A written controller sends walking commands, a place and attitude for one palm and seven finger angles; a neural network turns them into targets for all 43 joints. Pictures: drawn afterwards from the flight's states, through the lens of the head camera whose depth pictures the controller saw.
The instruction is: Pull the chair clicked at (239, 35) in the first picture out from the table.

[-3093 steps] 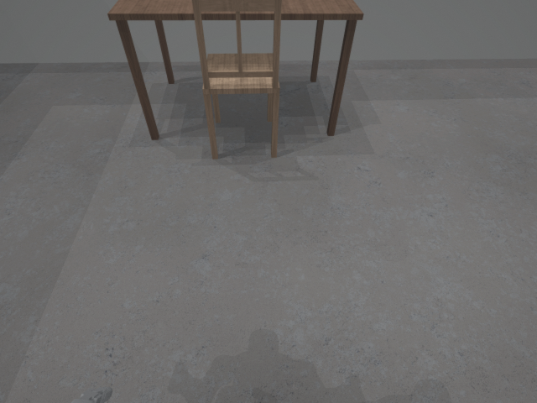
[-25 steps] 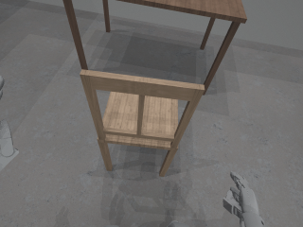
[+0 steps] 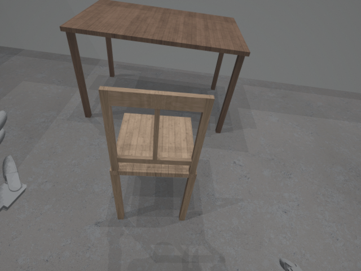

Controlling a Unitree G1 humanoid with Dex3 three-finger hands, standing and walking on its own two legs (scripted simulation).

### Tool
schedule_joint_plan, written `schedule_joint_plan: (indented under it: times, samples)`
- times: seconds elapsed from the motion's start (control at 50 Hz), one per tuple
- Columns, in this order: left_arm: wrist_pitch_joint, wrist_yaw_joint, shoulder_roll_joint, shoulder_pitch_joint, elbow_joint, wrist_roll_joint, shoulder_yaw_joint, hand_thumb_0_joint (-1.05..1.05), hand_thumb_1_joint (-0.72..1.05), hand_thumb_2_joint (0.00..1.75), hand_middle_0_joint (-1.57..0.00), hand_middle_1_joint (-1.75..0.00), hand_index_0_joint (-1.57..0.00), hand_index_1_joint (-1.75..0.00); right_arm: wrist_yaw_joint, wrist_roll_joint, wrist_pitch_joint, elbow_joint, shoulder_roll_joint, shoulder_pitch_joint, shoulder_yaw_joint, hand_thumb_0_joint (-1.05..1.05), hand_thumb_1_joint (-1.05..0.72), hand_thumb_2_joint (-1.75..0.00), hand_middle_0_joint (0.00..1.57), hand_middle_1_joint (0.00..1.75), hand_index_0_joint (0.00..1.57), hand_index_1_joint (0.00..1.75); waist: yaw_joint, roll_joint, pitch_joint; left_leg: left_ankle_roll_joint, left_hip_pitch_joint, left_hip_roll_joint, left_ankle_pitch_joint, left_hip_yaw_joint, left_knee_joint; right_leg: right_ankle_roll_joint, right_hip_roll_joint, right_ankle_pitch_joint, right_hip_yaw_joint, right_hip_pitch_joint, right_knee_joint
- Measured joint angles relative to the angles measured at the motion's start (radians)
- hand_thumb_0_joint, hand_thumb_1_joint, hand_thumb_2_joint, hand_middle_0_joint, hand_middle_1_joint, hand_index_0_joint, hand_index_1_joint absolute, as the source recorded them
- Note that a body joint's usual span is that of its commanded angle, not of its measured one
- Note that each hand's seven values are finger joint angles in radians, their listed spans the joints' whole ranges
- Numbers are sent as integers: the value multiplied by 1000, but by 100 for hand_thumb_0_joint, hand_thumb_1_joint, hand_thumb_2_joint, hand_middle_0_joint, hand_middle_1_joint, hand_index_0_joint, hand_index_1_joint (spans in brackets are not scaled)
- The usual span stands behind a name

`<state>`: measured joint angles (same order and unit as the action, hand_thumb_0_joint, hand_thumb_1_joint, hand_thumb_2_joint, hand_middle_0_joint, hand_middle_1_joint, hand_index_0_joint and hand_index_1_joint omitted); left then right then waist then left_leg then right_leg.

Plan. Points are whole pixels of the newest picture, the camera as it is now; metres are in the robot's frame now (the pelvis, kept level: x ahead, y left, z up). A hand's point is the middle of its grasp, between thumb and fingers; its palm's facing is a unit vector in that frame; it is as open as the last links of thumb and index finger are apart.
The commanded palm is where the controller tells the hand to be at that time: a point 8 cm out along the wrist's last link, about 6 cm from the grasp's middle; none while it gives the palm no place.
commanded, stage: stop stepping back and stand still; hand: left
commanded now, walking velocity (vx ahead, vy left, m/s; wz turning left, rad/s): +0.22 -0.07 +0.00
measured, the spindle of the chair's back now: (156, 135) +0.61 +0.10 -0.09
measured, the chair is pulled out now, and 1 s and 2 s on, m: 0.63 0.63 0.63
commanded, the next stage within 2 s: let the arm hang, fingers relaxed in 1.36 s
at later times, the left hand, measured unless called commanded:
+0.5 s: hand out of the picture +0.15 +0.29 +0.17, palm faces +0.42 -0.81 -0.40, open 7.4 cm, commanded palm +0.09 +0.33 +0.20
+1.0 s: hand (12, 186) +0.19 +0.27 +0.18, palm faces +0.35 -0.80 -0.48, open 7.4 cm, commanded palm +0.12 +0.32 +0.20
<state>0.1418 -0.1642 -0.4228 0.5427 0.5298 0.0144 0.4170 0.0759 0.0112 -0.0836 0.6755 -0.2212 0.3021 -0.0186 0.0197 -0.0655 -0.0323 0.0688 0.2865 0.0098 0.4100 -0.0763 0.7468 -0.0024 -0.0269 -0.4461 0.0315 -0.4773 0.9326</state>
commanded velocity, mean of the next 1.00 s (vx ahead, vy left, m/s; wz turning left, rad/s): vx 0.08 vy -0.05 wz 0.00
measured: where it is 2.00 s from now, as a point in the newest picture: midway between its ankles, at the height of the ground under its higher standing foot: outside the picture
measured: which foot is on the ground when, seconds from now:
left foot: down 0.00-1.00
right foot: up 0.00-0.20, down 0.22-0.42, up 0.44-0.76, down 0.78-1.00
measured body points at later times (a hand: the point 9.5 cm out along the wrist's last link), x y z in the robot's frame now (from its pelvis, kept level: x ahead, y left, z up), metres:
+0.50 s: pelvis -0.05 +0.03 -0.01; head -0.05 +0.08 +0.44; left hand +0.12 +0.33 +0.19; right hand +0.10 -0.21 -0.07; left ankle -0.03 +0.09 -0.71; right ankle -0.05 -0.10 -0.67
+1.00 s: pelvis -0.02 +0.02 +0.03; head +0.00 +0.03 +0.48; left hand +0.16 +0.31 +0.21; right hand +0.12 -0.22 -0.07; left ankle -0.03 +0.09 -0.71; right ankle -0.05 -0.07 -0.71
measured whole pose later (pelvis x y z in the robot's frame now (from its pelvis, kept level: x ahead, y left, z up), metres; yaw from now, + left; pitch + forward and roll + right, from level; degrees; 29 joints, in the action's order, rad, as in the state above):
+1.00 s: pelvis -0.02 +0.02 +0.03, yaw -1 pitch +0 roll -1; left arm 0.17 -0.14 -0.43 0.57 0.53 0.05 0.40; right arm 0.06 0.01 -0.11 0.65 -0.19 0.23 0.00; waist 0.00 -0.01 0.05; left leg 0.07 0.21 -0.03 0.27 -0.08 0.48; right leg -0.04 0.03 -0.27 0.08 -0.16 0.43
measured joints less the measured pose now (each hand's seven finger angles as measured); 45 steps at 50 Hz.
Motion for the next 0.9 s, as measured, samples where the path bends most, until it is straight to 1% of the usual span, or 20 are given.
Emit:
schedule_joint_plan:
  times: [0.04, 0.08, 0.12, 0.18, 0.22, 0.24, 0.28, 0.34, 0.36, 0.42, 0.44, 0.48, 0.52, 0.56, 0.6, 0.66, 0.74, 0.78, 0.82, 0.9]
  samples:
    - [17, 9, -14, -25, -6, -12, 11, 2, 89, 90, -22, -30, -22, -30, -17, 0, -23, -7, 9, 14, -11, 2, -90, -90, 20, 30, 20, 30, 19, -2, -14, -1, -1, -1, -20, 3, -15, 8, 32, 21, -18, -43, 226]
    - [36, 16, -21, -58, -10, -16, 12, 2, 89, 90, -22, -30, -22, -30, -32, 6, -35, -5, 12, 32, -16, 1, -90, -90, 20, 30, 20, 30, 37, 20, -39, -1, 4, 3, -47, 26, -47, 9, 51, 51, -6, -33, 293]
    - [67, 18, -26, -71, -8, -11, 20, 2, 89, 90, -22, -30, -22, -30, -38, 10, -36, -2, 12, 39, -11, 1, -90, -90, 20, 30, 19, 30, 43, 51, -54, -4, 13, 13, -75, 45, -78, 2, 53, 62, 22, 31, 151]
    - [98, 19, -54, -37, -14, 0, 62, 1, 89, 90, -21, -30, -21, -30, -37, 13, -26, -23, 18, 36, 3, 1, -90, -90, 20, 30, 20, 30, 34, 81, -56, -8, 46, 26, -90, 36, -77, -7, 47, 60, 55, 155, -169]
    - [95, 27, -81, -16, -37, 5, 87, 1, 89, 90, -21, -30, -21, -30, -37, 16, -16, -49, 23, 26, 13, 1, -90, -90, 20, 30, 20, 30, 17, 87, -41, -10, 92, 29, -67, 17, -15, -21, 39, 100, 71, 229, -336]
    - [91, 35, -76, -25, -59, 5, 79, 1, 89, 90, -21, -30, -21, -30, -37, 17, -9, -51, 16, 12, 12, 1, -90, -90, 20, 30, 20, 30, 12, 118, -18, -10, 119, 45, -40, 31, 39, -19, 55, 130, 83, 229, -343]
    - [73, 48, -56, -54, -102, 10, 35, 1, 89, 90, -21, -30, -21, -30, -37, 23, 10, -36, 9, -7, 5, 1, -90, -90, 20, 30, 20, 30, 16, 162, 20, -19, 167, 43, 22, 72, 181, -8, 73, 119, 116, 228, -310]
    - [44, 53, -10, -45, -103, 22, -16, 1, 89, 90, -21, -30, -21, -30, -47, 31, 38, 0, 23, -10, 6, 1, -90, -90, 20, 30, 20, 30, -10, 118, 25, -28, 190, 12, 45, 71, 342, -4, 55, 96, 111, 226, -284]
    - [35, 51, 5, -25, -80, 20, -19, 1, 89, 90, -21, -30, -21, -30, -48, 30, 46, 0, 29, -10, 11, 1, -90, -90, 20, 30, 20, 30, -18, 89, 22, -24, 173, 12, 44, 65, 321, -4, 47, 93, 98, 217, -273]
    - [26, 32, 18, 19, 29, 8, -16, 1, 89, 90, -21, -30, -21, -30, -36, 11, 35, -36, 28, -13, 21, 1, -90, -90, 20, 30, 20, 30, -18, 28, 32, -14, 81, 13, 31, 55, 92, -16, 14, 46, 81, 156, -169]
    - [30, 23, 14, 13, 51, 4, -12, 2, 89, 90, -22, -30, -21, -30, -30, 5, 24, -38, 31, -28, 18, 1, -90, -90, 20, 30, 20, 30, -28, 3, 54, -3, 77, -4, 40, 33, 99, -27, 4, 1, 50, 131, -101]
    - [38, 9, 4, -2, 74, -3, -4, 2, 89, 90, -22, -30, -22, -30, -24, -5, 0, -38, 38, -56, 15, 1, -90, -90, 20, 30, 20, 30, -37, -9, 81, 16, 64, -17, 35, 3, 101, -31, 26, -65, -4, 78, 55]
    - [46, 10, -25, -28, 74, -5, 13, 2, 89, 90, -22, -30, -22, -30, -31, -11, -19, -33, 48, -69, 13, 1, -90, -90, 20, 30, 20, 30, -13, 8, 84, 27, 52, -27, 3, 15, 65, -25, 56, -59, -22, 41, 166]
    - [58, 13, -58, -54, 66, -3, 38, 2, 88, 90, -22, -30, -22, -30, -45, -5, -24, -25, 60, -73, 19, 1, -90, -90, 20, 30, 20, 30, 6, 27, 79, 32, 36, -35, -36, 34, 6, -14, 71, -17, -21, 29, 181]
    - [74, 16, -77, -53, 54, 8, 66, 2, 89, 90, -22, -30, -22, -30, -55, 1, -19, -23, 68, -71, 28, 1, -90, -90, 20, 30, 20, 30, 14, 45, 67, 32, 19, -37, -73, 42, -62, -8, 73, 20, -4, 40, 104]
    - [85, 21, -77, -4, 17, 24, 94, 1, 89, 90, -22, -30, -21, -30, -58, 4, -5, -38, 74, -59, 36, 1, -90, -90, 20, 30, 20, 30, 8, 78, 46, 31, 0, -29, -117, 31, -150, -5, 67, 56, 29, 90, -85]
    - [54, 31, -49, 52, -54, 34, 69, 1, 89, 90, -21, -30, -21, -30, -43, 1, -2, -52, 74, -38, 39, 1, -90, -90, 20, 30, 20, 30, -8, 100, 33, 27, -17, -32, -145, 6, -219, -15, 63, 61, 51, 215, -365]
    - [33, 35, -33, 52, -75, 34, 41, 1, 89, 90, -21, -30, -21, -30, -34, -4, -5, -48, 71, -35, 41, 1, -90, -90, 20, 30, 20, 30, -18, 90, 37, 26, -14, -43, -143, -6, -221, -28, 57, 131, 42, 275, -477]
    - [16, 38, 0, 29, -91, 34, 0, 1, 89, 90, -21, -30, -21, -30, -26, -9, -7, -31, 60, -46, 39, 1, -90, -90, 20, 30, 20, 30, -23, 97, 61, 22, -28, -39, -139, -3, -220, -26, 62, 210, 45, 295, -504]
    - [1, 35, 24, 4, -54, 30, -44, 2, 89, 90, -21, -30, -21, -30, -15, -8, -20, -10, 48, -55, 35, 1, -90, -90, 20, 30, 20, 30, -32, 69, 82, 16, -59, -46, -145, -3, -251, -25, 55, 184, 44, 306, -489]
